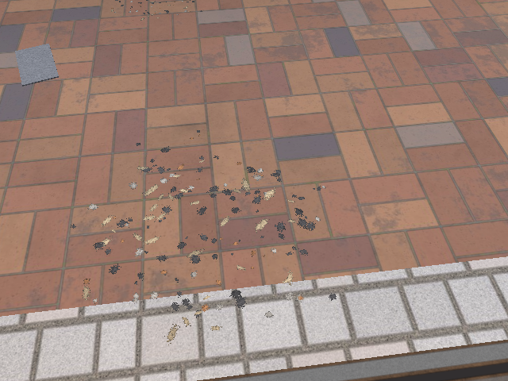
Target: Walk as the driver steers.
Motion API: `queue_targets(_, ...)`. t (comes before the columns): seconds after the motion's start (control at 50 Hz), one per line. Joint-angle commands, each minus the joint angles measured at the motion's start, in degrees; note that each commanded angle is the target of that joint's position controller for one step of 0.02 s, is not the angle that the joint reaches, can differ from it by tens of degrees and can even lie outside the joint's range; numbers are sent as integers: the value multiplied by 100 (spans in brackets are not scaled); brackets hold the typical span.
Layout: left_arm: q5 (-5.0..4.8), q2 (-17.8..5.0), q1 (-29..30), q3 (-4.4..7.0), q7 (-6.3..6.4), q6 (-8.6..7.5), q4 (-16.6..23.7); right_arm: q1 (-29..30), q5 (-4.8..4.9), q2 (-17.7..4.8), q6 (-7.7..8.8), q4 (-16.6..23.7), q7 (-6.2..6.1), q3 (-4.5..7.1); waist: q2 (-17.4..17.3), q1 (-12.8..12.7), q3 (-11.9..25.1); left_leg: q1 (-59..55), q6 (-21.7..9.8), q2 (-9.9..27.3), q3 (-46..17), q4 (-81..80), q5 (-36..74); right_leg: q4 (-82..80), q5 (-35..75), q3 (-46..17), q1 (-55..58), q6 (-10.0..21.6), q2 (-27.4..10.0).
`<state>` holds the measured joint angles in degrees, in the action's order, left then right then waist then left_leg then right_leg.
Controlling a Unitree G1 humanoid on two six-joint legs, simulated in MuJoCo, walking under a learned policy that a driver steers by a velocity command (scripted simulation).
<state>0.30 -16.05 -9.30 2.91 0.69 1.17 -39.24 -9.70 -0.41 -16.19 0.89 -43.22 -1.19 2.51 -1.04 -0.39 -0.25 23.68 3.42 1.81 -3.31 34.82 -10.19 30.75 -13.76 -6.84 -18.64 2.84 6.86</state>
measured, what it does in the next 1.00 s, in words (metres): shifts its weight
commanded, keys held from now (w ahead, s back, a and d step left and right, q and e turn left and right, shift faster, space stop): no key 0.82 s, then w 0.18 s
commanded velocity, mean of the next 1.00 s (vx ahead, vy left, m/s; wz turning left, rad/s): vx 0.04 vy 0.00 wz -0.05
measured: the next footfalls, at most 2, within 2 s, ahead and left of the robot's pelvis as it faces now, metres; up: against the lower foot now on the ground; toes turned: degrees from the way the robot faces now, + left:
left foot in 1.50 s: +0.44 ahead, +0.15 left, +0.00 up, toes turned +2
right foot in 1.86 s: +0.44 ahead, -0.08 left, +0.00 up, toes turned -1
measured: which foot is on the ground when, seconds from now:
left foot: down 0.00-1.00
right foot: down 0.00-1.00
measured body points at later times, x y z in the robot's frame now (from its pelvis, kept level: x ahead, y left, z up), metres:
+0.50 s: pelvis +0.04 +0.03 +0.00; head +0.05 +0.03 +0.45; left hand +0.15 +0.29 -0.12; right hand +0.17 -0.23 -0.11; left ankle +0.05 +0.14 -0.73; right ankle +0.02 -0.10 -0.73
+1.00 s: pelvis +0.05 +0.03 +0.00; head +0.05 +0.02 +0.45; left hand +0.10 +0.29 -0.13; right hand +0.10 -0.24 -0.14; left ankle +0.05 +0.14 -0.73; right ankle +0.02 -0.09 -0.72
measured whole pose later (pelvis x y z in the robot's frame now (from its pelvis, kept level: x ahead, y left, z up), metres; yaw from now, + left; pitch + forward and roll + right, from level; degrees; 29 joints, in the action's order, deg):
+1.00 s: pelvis +0.05 +0.03 +0.00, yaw -1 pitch -1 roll +0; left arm -1.0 -12.9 -15.1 2.8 1.6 -1.6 -57.0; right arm -14.1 0.9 -14.2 1.8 -57.0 -1.4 2.4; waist -0.8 0.2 -0.3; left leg 12.3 -2.4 -0.7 -0.7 30.4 -17.3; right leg 38.1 -24.5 -1.5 -13.6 2.2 1.1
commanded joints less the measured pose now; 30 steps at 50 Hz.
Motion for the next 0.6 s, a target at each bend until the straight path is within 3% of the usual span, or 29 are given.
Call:
queue_targets(0.02, 87, -306, -291, 3, 5, -103, 223, -118, -152, -849, 189, 420, 14, 191, 129, -17, 669, -1524, -473, 839, -735, -1241, 2098, 166, 636, -820, -2, 235, -894)
queue_targets(0.04, 90, -258, -805, 17, -4, -146, 167, 145, -202, -1060, 154, 429, -16, 220, -969, -494, 654, -1651, -1182, 1466, -1370, -1136, 2891, 544, -955, -183, -379, -79, -288)
queue_targets(0.06, 126, -463, -581, 37, 11, -145, 181, 191, -163, -601, 137, 386, 1, 117, -1150, -317, 722, -1271, -1584, 1644, -1678, -1317, 2280, 503, -1078, -5, -97, -291, -503)
queue_targets(0.08, 88, -582, -345, 82, 24, -113, 187, 283, -127, -462, 139, 390, 34, 70, -1002, -246, 621, -1159, -1395, 1318, -1436, -1299, 1797, 274, -677, 11, 153, -324, -608)
queue_targets(0.12, 104, -506, -100, 79, 30, 28, 146, 256, -52, -556, 142, 359, 72, 90, -846, -119, 496, -953, -891, 788, -891, -1196, 867, -126, 85, -21, 506, -313, -624)
queue_targets(0.18, 62, -461, -88, 74, -19, 80, 75, 167, -67, -572, 163, 324, 91, 82, -341, -14, 218, -859, -508, 352, -353, -1036, 96, -280, 408, -103, 490, -79, -682)
queue_targets(0.32, 40, -359, -121, 84, 24, -36, -157, 153, -14, -411, 120, 248, 55, 51, 125, 85, 349, -1309, -578, 213, -149, -686, 820, -350, 945, -181, 485, -134, -761)
queue_targets(0.6, 18, -349, -269, 101, 147, -59, -703, 222, -1, -355, 70, -277, 51, 47, 106, 49, 78, -1257, -524, 75, -75, -895, 486, -497, 875, -156, 684, -209, -787)
Keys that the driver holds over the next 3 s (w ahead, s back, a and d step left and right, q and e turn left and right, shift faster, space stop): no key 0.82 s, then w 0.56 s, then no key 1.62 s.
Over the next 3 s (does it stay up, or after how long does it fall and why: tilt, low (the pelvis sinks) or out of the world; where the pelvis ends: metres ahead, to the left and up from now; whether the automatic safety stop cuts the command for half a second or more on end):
stays up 0.40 0.05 0.01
